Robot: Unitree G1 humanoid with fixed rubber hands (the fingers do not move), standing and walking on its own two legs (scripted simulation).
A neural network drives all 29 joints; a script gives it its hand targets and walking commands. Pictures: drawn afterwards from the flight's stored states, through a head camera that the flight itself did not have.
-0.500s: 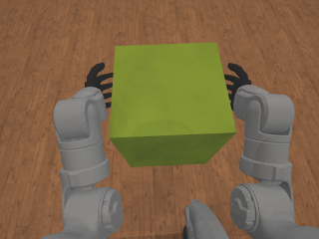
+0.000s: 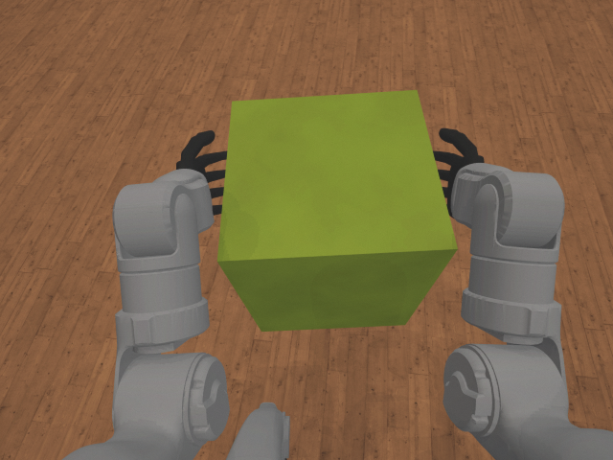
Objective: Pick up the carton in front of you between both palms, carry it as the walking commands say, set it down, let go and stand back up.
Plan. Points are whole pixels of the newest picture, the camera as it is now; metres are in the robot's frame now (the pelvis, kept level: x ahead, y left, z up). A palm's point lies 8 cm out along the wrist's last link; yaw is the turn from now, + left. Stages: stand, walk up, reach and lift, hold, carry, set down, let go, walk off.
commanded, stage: carry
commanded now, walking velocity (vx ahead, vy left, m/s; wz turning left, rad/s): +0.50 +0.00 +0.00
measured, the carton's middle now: (329, 226) +0.40 +0.02 +0.08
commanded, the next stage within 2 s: none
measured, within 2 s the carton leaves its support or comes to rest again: neither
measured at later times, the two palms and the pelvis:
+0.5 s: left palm (238, 37) +0.68 +0.17 +0.19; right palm (437, 44) +0.65 -0.13 +0.19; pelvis +0.28 +0.05 +0.03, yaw -2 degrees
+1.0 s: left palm out of the picture +0.94 +0.18 +0.22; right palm out of the picture +0.95 -0.12 +0.22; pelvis +0.56 +0.02 +0.05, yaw -1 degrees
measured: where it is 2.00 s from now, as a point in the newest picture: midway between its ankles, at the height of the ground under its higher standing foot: (332, 199)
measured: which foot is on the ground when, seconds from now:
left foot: up 0.00-0.16, down 0.18-0.66, up 0.68-1.00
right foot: down 0.00-0.22, up 0.24-0.62, down 0.64-1.00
